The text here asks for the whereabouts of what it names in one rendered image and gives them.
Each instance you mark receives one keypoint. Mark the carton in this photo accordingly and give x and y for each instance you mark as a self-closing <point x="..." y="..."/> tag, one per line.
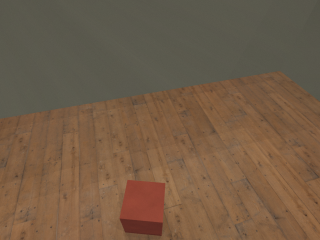
<point x="143" y="207"/>

